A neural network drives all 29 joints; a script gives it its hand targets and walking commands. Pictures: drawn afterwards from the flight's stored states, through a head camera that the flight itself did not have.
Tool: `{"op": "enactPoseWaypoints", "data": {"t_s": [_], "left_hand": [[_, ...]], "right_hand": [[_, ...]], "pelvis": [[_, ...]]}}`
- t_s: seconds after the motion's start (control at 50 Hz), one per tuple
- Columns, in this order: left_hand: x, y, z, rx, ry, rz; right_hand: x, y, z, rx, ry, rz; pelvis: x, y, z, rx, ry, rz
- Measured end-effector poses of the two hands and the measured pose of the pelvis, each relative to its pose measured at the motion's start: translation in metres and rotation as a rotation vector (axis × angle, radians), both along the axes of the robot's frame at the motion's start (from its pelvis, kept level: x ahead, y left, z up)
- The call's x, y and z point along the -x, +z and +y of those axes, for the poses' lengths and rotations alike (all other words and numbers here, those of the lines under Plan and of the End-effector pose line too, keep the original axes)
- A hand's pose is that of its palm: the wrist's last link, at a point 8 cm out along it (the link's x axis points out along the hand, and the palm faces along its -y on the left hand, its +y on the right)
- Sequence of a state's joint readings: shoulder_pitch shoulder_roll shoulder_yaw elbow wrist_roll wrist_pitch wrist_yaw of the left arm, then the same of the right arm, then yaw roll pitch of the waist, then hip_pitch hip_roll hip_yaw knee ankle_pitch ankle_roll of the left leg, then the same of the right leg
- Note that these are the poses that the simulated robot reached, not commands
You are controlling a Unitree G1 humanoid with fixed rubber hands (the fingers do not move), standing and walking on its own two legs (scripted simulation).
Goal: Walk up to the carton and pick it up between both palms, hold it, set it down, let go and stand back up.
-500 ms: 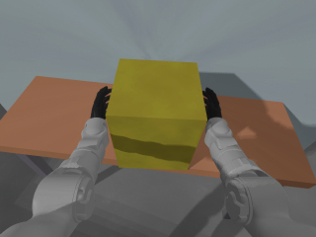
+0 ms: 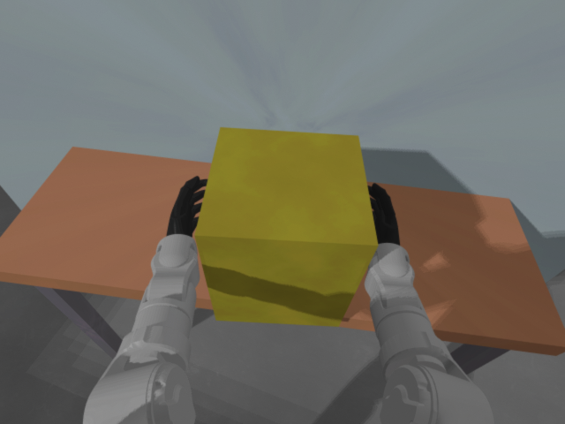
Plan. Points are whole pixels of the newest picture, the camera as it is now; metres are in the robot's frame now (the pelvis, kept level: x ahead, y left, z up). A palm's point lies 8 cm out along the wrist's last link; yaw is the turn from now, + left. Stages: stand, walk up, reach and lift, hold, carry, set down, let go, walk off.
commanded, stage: reach and lift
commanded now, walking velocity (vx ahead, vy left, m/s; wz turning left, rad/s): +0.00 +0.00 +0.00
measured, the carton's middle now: (283, 233) +0.41 +0.02 +0.02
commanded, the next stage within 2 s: none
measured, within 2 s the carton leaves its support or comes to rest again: leaves its support in 1.00 s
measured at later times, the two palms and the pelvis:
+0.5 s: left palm (183, 229) +0.38 +0.17 +0.05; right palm (383, 237) +0.39 -0.13 +0.06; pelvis +0.01 +0.00 +0.00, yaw +0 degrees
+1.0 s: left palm (182, 230) +0.38 +0.17 +0.06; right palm (385, 238) +0.38 -0.13 +0.06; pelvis +0.00 +0.00 +0.00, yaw +1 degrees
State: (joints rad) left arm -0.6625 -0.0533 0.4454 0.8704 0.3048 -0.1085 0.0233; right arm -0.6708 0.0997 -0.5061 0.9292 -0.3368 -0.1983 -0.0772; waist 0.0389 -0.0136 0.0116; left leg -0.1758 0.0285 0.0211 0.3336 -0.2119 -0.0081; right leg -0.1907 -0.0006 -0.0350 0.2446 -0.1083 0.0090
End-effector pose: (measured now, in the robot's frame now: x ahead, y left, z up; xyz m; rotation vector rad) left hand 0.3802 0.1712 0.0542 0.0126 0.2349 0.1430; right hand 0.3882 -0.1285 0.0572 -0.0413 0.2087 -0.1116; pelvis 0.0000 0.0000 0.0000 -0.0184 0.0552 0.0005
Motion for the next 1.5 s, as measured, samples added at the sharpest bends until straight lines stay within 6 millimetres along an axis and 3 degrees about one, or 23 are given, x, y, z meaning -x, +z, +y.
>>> {"op": "enactPoseWaypoints", "data": {"t_s": [0.88,1.24,1.5], "left_hand": [[0.001,0.001,0.000,-0.013,-0.007,0.003],[0.006,0.015,-0.007,-0.029,-0.013,-0.042],[0.002,0.024,-0.009,-0.034,-0.022,-0.027]], "right_hand": [[0.003,0.001,0.000,0.030,0.001,-0.022],[0.009,0.017,-0.007,0.049,0.003,-0.074],[0.007,0.027,-0.009,0.027,-0.007,-0.061]], "pelvis": [[-0.003,0.001,-0.002,0.001,0.020,0.005],[0.011,0.002,-0.008,-0.004,0.009,0.018],[0.009,0.002,-0.011,-0.003,0.012,-0.003]]}}
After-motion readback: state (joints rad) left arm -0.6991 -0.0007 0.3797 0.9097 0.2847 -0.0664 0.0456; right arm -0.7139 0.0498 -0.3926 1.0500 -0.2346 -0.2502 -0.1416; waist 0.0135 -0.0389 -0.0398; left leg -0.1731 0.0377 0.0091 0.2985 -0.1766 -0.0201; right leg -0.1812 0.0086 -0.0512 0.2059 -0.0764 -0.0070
